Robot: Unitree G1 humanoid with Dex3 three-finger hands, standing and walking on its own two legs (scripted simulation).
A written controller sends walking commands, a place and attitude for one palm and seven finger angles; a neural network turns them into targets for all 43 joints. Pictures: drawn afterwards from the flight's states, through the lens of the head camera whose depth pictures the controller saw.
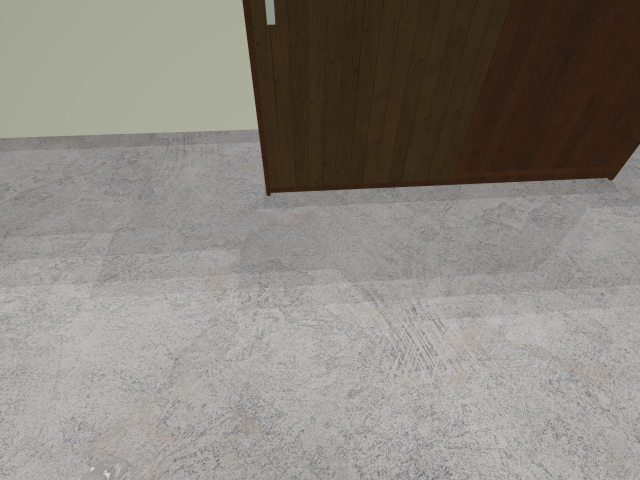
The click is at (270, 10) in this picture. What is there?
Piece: wardrobe's sliding door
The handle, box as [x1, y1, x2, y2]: [265, 0, 274, 24]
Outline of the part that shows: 265,0 267,24 274,24 273,0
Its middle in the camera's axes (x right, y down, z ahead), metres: -0.16 -0.79 +1.14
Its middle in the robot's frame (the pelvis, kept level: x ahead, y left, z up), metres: +1.40 +0.23 +0.15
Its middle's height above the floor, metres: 0.92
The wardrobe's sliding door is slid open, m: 0.00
